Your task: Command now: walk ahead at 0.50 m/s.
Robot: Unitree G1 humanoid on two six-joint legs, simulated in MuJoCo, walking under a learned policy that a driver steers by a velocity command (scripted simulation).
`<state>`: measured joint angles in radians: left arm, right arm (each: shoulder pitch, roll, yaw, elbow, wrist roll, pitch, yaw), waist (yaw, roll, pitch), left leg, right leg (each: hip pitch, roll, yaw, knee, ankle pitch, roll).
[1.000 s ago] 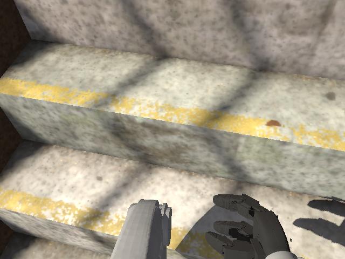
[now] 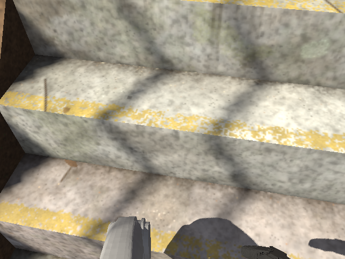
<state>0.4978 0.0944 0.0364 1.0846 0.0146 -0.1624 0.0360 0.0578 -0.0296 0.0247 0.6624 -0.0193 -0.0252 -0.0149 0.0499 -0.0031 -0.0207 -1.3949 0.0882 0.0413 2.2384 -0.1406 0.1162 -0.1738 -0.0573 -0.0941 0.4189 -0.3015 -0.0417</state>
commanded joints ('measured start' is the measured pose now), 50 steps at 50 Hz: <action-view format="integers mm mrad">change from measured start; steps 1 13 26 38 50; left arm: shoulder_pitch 93 -355 -619 -201 -72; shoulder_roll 114 -61 -64 211 136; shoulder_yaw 32 20 -55 -1 6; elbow -36 -448 -528 -341 -106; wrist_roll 16 54 -28 28 11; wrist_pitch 5 3 121 185 21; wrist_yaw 26 -44 34 -3 -51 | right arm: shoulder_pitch -306 44 425 349 -109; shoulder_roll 14 -225 -190 -343 16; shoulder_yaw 7 -109 -71 -82 43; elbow -208 145 394 145 -193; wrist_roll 2 9 21 42 -4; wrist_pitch -8 -22 -136 -147 -43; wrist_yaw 17 -12 -1 22 -57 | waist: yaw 42 -15 -38 65 -41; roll -76 80 -21 23 -62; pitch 90 -75 108 -389 144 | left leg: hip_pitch -123 883 1040 1007 -106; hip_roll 72 246 127 94 -39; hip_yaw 51 -664 93 136 5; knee -242 -1768 -2086 -1094 235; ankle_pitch -84 -755 -111 1163 -102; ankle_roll -2 39 -93 61 -9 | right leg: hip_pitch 104 -885 -1226 -42 -239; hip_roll -242 124 141 54 -26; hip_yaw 280 290 62 509 453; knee -372 1851 1619 377 -104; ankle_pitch -86 509 290 -555 81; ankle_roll -183 -85 -93 -300 -125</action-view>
